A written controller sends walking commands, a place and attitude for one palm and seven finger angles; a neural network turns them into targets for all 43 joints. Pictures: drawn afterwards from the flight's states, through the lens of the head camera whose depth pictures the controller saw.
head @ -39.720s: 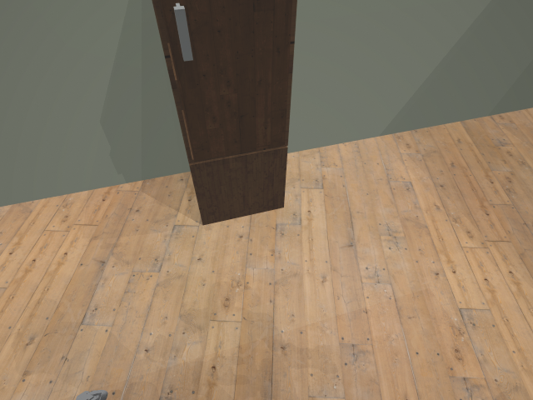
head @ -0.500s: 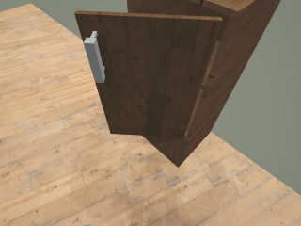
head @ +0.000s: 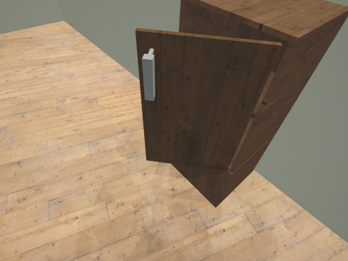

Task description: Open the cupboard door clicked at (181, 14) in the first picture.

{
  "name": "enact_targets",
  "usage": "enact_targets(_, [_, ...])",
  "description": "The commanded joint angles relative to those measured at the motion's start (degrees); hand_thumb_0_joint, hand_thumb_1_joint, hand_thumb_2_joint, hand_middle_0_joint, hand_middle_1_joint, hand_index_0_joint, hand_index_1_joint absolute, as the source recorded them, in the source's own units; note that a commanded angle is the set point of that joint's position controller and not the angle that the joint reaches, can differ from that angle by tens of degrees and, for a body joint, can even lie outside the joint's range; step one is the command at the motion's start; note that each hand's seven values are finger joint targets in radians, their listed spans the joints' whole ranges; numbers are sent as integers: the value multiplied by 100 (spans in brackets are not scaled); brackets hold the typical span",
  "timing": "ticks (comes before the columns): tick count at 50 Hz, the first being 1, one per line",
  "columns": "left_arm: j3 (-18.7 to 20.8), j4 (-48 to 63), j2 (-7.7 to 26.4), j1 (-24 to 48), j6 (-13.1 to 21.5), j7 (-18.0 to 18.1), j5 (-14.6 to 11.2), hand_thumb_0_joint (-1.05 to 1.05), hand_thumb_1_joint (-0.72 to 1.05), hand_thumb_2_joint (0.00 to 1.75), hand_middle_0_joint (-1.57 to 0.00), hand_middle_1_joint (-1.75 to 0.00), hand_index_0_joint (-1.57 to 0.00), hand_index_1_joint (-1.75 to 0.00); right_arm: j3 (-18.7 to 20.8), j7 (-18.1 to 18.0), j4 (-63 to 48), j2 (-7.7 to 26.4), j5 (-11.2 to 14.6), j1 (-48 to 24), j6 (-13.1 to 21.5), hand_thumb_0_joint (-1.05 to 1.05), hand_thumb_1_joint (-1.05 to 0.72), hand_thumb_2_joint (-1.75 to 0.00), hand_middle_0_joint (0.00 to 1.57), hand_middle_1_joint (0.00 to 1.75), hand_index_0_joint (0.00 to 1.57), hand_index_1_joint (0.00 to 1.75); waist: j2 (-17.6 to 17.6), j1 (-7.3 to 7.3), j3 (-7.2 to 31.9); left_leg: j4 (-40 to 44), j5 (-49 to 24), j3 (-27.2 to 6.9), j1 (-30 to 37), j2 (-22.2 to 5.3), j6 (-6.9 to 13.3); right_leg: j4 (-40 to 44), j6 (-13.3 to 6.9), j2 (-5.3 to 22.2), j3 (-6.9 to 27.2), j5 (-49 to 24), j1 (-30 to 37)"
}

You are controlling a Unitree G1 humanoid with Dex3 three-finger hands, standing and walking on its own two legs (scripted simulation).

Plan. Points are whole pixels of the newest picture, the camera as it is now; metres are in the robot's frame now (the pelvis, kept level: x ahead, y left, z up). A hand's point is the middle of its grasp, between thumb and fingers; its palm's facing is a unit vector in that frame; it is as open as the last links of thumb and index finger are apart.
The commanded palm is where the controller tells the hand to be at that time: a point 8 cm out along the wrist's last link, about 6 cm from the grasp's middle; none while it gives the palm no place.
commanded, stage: come to a stop and stand still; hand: left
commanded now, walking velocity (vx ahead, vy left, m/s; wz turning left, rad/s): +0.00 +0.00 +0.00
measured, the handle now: (150, 74) +0.57 +0.13 +0.14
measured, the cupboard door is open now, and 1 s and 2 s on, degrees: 42 42 42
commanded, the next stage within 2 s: look again from close up in 0.08 s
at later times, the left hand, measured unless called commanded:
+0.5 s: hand out of the picture +0.06 +0.19 -0.16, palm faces +0.02 -0.95 -0.30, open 7.4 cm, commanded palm none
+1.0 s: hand out of the picture +0.04 +0.20 -0.16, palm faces -0.01 -0.95 -0.30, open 7.4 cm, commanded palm none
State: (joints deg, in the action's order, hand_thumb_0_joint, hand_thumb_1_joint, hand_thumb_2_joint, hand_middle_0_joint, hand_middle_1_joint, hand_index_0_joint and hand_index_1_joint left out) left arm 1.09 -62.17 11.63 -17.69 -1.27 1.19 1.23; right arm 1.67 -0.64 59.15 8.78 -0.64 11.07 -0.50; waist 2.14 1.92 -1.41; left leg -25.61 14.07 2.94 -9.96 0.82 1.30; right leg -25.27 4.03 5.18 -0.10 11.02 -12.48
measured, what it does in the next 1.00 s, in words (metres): stands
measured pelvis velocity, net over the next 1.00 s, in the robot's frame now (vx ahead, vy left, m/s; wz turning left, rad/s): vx -0.02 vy -0.03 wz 0.02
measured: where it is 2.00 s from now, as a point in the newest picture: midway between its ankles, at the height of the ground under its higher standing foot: outside the picture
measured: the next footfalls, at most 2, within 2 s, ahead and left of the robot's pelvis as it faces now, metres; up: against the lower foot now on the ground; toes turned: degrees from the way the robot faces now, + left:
none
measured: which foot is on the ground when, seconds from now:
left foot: down 0.00-1.00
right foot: down 0.00-1.00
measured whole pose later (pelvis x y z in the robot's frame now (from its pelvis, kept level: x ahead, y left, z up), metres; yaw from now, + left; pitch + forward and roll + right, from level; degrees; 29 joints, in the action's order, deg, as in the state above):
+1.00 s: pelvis -0.02 -0.03 +0.00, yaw +1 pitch -2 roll +0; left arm -1.3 -59.6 16.0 -12.7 0.2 0.9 0.6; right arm 0.6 0.5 57.2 17.0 -1.1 13.6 0.0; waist -0.9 -1.1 -0.6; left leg -29.4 14.2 0.8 -13.0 -1.4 -1.1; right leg -29.1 0.9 3.2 -2.3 12.6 -14.9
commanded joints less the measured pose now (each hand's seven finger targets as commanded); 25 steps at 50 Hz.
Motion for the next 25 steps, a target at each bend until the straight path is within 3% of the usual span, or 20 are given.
enact_targets(1, [29, 139, 336, -233, 114, 51, 28, 0, 90, 90, -20, -30, -20, -30, 71, -40, -50, 740, -3, 345, 100, 0, -90, -90, 20, 30, 20, 30, -298, -122, -383, 1136, 540, -754, -499, -692, -16, 415, -255, 101, 109, -9, 9])
enact_targets(8, [5, -64, 265, -345, 178, 76, -2, 0, 90, 90, -20, -30, -20, -30, 3, -72, 190, 627, 13, 585, 150, 0, -90, -90, 20, 30, 20, 30, -259, -142, -250, 961, -259, -595, -226, -645, -50, 486, -295, 164, 128, -275, 93])
enact_targets(9, [-74, 506, 1430, 34, 278, 78, 81, 0, 90, 90, -20, -30, -20, -30, 93, -11, -449, 1576, -48, 331, 246, 0, -90, -90, 20, 30, 20, 30, -581, -334, -691, 903, -916, -626, -699, -413, -110, -57, -464, -143, -158, -113, 143])
enact_targets(10, [79, 586, 977, -253, 277, 102, 56, 0, 90, 90, -20, -30, -20, -30, 222, -54, -591, 1579, -41, 138, 403, 0, -90, -90, 20, 30, 20, 30, -235, -89, 99, 373, -1035, -824, -571, -717, 10, -201, -474, 2, 56, -16, 283])
enact_targets(11, [45, 586, 968, -207, 309, 100, 34, 0, 90, 90, -20, -30, -20, -30, 223, -73, -601, 1391, -10, 221, 416, 0, -90, -90, 20, 30, 20, 30, -302, -178, 738, 220, -1238, -799, -154, -653, 87, -202, -547, 60, 91, -308, 372])
enact_targets(12, [65, 643, 894, -192, 321, 100, 17, 0, 90, 90, -20, -30, -20, -30, 227, -93, -601, 1297, 2, 315, 403, 0, -90, -90, 20, 30, 20, 30, -364, -212, 906, 94, -1241, -769, -15, -646, 113, -172, -564, 93, 85, -376, 321])
enact_targets(13, [71, 655, 894, -122, 302, 93, 11, 0, 90, 90, -20, -30, -20, -30, 227, -102, -581, 1295, 4, 399, 364, 0, -90, -90, 20, 30, 20, 30, -406, -257, 767, 104, -1014, -735, -111, -644, 115, -173, -561, 71, 50, -260, 233])
enact_targets(14, [54, 677, 805, -156, 263, 77, 4, 0, 90, 90, -20, -30, -20, -30, 175, -95, -601, 1192, -32, 431, 308, 0, -90, -90, 20, 30, 20, 30, -194, -233, 487, 119, -595, -724, -391, -628, 161, -120, -569, 42, 48, -31, 183])
enact_targets(15, [98, 710, 876, -126, 239, 68, 19, 0, 90, 90, -20, -30, -20, -30, 221, -97, -617, 1270, -28, 424, 278, 0, -90, -90, 20, 30, 20, 30, -232, -247, 132, 130, -334, -682, -628, -589, 150, -101, -575, 68, 68, 73, 10])
enact_targets(17, [155, 816, 1031, -33, 237, 53, 28, 0, 90, 90, -20, -30, -20, -30, 261, -104, -661, 1418, -24, 377, 274, 0, -90, -90, 20, 30, 20, 30, -368, -220, -190, 175, -347, -727, -854, -606, 157, -129, -609, 45, 108, 47, -119])
enact_targets(19, [173, 835, 1093, 12, 279, 43, 4, 0, 90, 90, -20, -30, -20, -30, 220, -80, -653, 1386, -43, 306, 283, 0, -90, -90, 20, 30, 20, 30, -324, -171, -66, 117, -524, -680, -767, -572, 137, -35, -642, 83, 228, -127, 53])
enact_targets(21, [211, 873, 1318, 219, 320, 36, -14, 0, 90, 90, -20, -30, -20, -30, 226, -55, -648, 1475, -30, 236, 274, 0, -90, -90, 20, 30, 20, 30, -13, -218, -24, 43, -563, -597, -651, -503, 76, 89, -654, 195, 359, -189, 20])
enact_targets(25, [210, 923, 1507, 546, 334, 14, -26, 0, 90, 90, -20, -30, -20, -30, 194, -3, -584, 1611, -48, 51, 248, 0, -90, -90, 20, 30, 20, 30, 53, -227, -90, 150, -455, -543, -476, -491, 24, 367, -655, 271, 465, 93, -101])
